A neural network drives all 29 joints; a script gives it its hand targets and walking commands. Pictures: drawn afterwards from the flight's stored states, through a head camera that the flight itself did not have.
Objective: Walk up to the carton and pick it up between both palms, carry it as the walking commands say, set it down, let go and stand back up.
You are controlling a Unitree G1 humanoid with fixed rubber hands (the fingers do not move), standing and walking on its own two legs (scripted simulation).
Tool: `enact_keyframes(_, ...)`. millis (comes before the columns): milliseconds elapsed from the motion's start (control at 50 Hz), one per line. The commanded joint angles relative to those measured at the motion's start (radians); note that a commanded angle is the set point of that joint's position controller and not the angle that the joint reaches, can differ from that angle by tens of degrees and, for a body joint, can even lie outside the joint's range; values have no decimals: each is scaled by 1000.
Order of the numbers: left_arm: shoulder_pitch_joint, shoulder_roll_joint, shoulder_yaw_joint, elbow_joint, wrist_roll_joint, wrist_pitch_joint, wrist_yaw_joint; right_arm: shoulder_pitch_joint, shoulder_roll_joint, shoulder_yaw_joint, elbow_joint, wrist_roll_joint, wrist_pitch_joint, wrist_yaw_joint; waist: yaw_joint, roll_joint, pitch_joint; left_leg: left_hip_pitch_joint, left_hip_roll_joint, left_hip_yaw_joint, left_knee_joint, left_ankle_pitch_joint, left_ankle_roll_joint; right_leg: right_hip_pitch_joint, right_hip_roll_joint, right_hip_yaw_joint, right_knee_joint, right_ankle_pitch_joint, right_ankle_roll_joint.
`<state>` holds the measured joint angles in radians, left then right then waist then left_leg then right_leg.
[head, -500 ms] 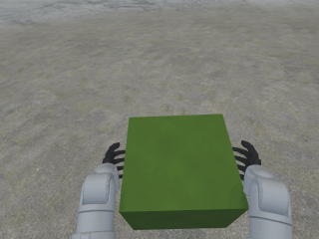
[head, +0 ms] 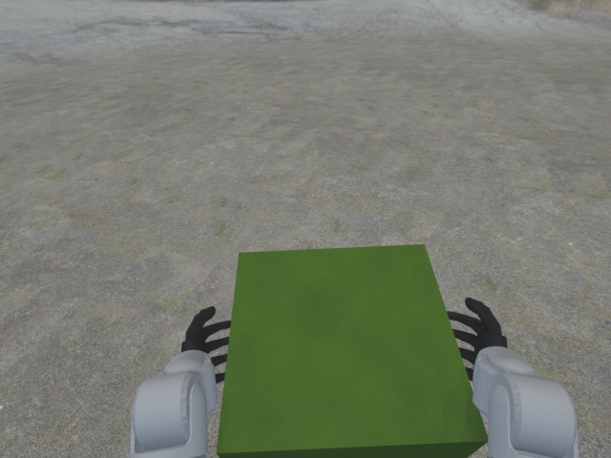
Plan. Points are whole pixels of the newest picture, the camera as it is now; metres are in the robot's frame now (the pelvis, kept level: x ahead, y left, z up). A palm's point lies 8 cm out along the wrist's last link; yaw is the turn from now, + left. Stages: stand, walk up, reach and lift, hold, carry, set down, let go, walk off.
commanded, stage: carry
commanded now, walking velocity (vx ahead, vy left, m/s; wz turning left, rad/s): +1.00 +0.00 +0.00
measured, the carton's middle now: (337, 364) +0.28 +0.00 +0.03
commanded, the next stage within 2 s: none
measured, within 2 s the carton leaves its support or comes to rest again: neither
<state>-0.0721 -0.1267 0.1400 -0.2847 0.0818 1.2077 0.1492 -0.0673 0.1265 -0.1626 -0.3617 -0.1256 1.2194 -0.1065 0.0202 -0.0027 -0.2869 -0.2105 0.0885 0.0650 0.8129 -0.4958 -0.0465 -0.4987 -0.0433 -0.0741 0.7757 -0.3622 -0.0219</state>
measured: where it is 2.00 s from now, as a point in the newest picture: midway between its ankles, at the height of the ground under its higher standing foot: (327, 231)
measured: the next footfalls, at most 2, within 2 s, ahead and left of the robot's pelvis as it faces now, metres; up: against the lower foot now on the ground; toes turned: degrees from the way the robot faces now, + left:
left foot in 0.26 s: +0.34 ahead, +0.14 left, +0.00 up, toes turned +6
right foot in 0.58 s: +0.60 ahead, -0.12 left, +0.00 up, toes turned -6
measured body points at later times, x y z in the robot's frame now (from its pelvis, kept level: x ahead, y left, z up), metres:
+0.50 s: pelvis +0.38 +0.02 +0.01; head +0.37 +0.02 +0.46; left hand +0.65 +0.19 +0.08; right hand +0.64 -0.16 +0.09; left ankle +0.30 +0.13 -0.71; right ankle +0.35 -0.09 -0.66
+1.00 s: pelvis +0.85 +0.02 +0.00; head +0.84 +0.02 +0.45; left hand +1.11 +0.19 +0.07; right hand +1.11 -0.15 +0.09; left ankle +0.93 +0.13 -0.71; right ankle +0.60 -0.10 -0.65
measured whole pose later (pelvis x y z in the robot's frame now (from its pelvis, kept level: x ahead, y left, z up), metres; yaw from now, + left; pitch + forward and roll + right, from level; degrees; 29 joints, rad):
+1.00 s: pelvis +0.85 +0.02 +0.00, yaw +0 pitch +5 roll +2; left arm -0.07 -0.13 0.12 -0.41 0.07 1.17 0.15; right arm -0.06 0.13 -0.16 -0.47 -0.09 1.16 -0.11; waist 0.01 -0.04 -0.12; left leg -0.55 0.01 0.14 0.69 -0.21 0.05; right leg -0.08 -0.12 -0.09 0.90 -0.46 0.03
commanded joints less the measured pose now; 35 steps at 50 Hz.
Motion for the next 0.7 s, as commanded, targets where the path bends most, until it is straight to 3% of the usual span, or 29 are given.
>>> enact_keyframes(0, -584, -875, -696, -307, -398, -51, -183, -534, 912, 757, -146, 439, -24, 148, 18, -124, -156, -783, -38, -17, 370, 68, 39, 938, -318, 482, -328, 598, -148)
enact_keyframes(20, -571, -878, -706, -329, -399, -60, -188, -510, 924, 773, -156, 440, -32, 152, 19, -144, -174, -760, -21, -13, 343, 84, 36, 915, -318, 464, -351, 517, -145)
enact_keyframes(40, -607, -894, -729, -348, -410, -64, -191, -514, 936, 769, -162, 432, -38, 156, 18, -122, -149, -751, -13, -13, 261, 82, 33, 875, -305, 444, -374, 465, -146)
enact_keyframes(80, -591, -902, -733, -342, -414, -74, -200, -503, 958, 787, -157, 421, -52, 160, 18, -111, -77, -641, -3, 12, 24, 182, 26, 721, -266, 307, -446, 361, -122)
enact_keyframes(100, -585, -912, -738, -354, -426, -82, -204, -515, 954, 788, -197, 423, -63, 161, 18, -132, -61, -559, -11, 32, -111, 209, 27, 654, -243, 236, -464, 319, -115)
enact_keyframes(140, -610, -902, -747, -392, -446, -83, -207, -524, 949, 779, -221, 426, -65, 161, 3, -172, -42, -300, -83, 172, -268, 310, 32, 467, -192, 55, -461, 509, -64)
enact_keyframes(180, -593, -889, -740, -400, -439, -80, -203, -521, 952, 779, -227, 441, -66, 166, -20, -193, -92, -37, -139, 228, -319, 335, 33, 386, -177, -24, -302, 800, -41)
enact_keyframes(200, -632, -882, -754, -416, -436, -77, -201, -503, 956, 773, -206, 442, -66, 167, -51, -111, -162, 133, -164, 229, -311, 290, 51, 339, -148, -73, -95, 907, -26)
enact_keyframes(220, -626, -867, -749, -401, -414, -66, -198, -457, 937, 759, -172, 433, -61, 166, -93, 23, -229, 374, -64, 7, -326, 114, 106, 104, -114, -86, 197, 811, 16)
enact_keyframes(240, -576, -865, -745, -385, -402, -51, -197, -441, 906, 743, -151, 425, -54, 168, -77, 305, -221, 498, 187, -465, -481, -1, 186, -175, 22, -40, 438, 345, 45)
enact_keyframes(260, -555, -836, -739, -384, -409, -43, -202, -397, 907, 750, -128, 421, -42, 165, -50, 334, -213, 621, 263, -605, -468, 297, 246, -346, 74, 34, 525, -28, 28)
enact_keyframes(280, -564, -840, -745, -361, -408, -40, -205, -428, 915, 754, -145, 425, -46, 167, -50, 264, -197, 611, 280, -622, -440, 433, 277, -389, 36, 79, 554, -55, 6)
enact_keyframes(300, -565, -855, -746, -347, -404, -47, -209, -439, 939, 775, -141, 423, -48, 170, -60, 191, -200, 611, 291, -561, -423, 477, 292, -425, -6, 77, 578, -45, 9)
enact_keyframes(320, -595, -883, -761, -359, -408, -61, -209, -450, 971, 783, -159, 429, -58, 176, -58, 117, -207, 581, 266, -494, -422, 487, 261, -390, -29, 79, 509, -37, 9)
enact_keyframes(360, -559, -908, -750, -329, -396, -74, -217, -447, 970, 787, -172, 436, -68, 184, -62, 50, -145, 472, 235, -419, -480, 420, 224, -321, -45, 69, 349, -13, 16)
enact_keyframes(380, -564, -921, -747, -329, -398, -79, -223, -472, 974, 799, -184, 444, -69, 186, -61, 54, -100, 400, 245, -400, -514, 338, 219, -309, -53, 67, 292, -18, 16)
enact_keyframes(400, -577, -923, -753, -341, -398, -82, -223, -460, 960, 789, -189, 442, -70, 185, -63, 116, -49, 359, 253, -374, -549, 297, 216, -311, -61, 55, 218, -24, 21)
enact_keyframes(440, -587, -899, -744, -354, -392, -77, -220, -471, 935, 786, -187, 442, -66, 193, -59, 152, 39, 245, 257, -277, -607, 289, 201, -229, -71, 13, -13, -40, 18)
enact_keyframes(460, -604, -890, -740, -346, -393, -72, -218, -491, 929, 782, -184, 442, -64, 194, -57, 178, 80, 164, 240, -226, -618, 326, 190, -155, -44, -40, -109, -5, 17)
enact_keyframes(480, -614, -898, -739, -352, -403, -71, -218, -508, 937, 785, -196, 448, -64, 195, -48, 187, 66, 144, 210, -152, -581, 462, 166, -52, -13, -91, -178, 65, 14)
enact_keyframes(520, -613, -916, -749, -338, -410, -68, -218, -514, 928, 784, -209, 448, -65, 193, -18, 203, -22, 48, 135, -14, -372, 835, 124, 294, 121, -229, -255, 223, 18)
enact_keyframes(540, -605, -910, -740, -332, -408, -69, -210, -498, 914, 779, -199, 442, -60, 189, 2, 101, -104, -43, 72, 71, -136, 987, 87, 532, 127, -199, -260, 238, -9)
enact_keyframes(560, -587, -888, -738, -345, -403, -71, -203, -518, 882, 764, -224, 438, -55, 187, 49, -102, -219, -262, 5, 102, 197, 838, 29, 794, -83, 114, -299, 40, -74)
enact_keyframes(580, -587, -859, -726, -337, -389, -74, -197, -536, 867, 776, -238, 446, -47, 188, 24, -360, -190, -489, -131, 47, 460, 374, 9, 861, -337, 615, -452, 43, -211)
enact_keyframes(600, -543, -885, -721, -294, -380, -70, -198, -542, 890, 814, -231, 449, -39, 183, 9, -372, -163, -597, -135, -25, 542, 65, 32, 925, -338, 670, -399, 360, -256)
enact_keyframes(620, -560, -928, -729, -334, -399, -78, -201, -531, 938, 816, -237, 467, -48, 187, 13, -288, -182, -731, -101, -43, 620, 30, 49, 1018, -338, 610, -341, 598, -264)
enact_keyframes(640, -557, -936, -712, -338, -405, -79, -206, -534, 945, 807, -228, 467, -55, 179, 11, -205, -210, -785, -67, -59, 632, 41, 67, 1097, -314, 516, -298, 741, -199)
enact_keyframes(660, -568, -942, -727, -370, -421, -87, -208, -479, 953, 802, -222, 462, -67, 175, 13, -150, -221, -838, -39, -43, 528, 43, 70, 1157, -291, 427, -274, 832, -158)
enact_keyframes(680, -569, -947, -741, -383, -419, -99, -209, -478, 966, 817, -230, 463, -78, 176, 24, -124, -190, -884, -48, 0, 474, -4, 67, 1181, -271, 405, -265, 975, -139)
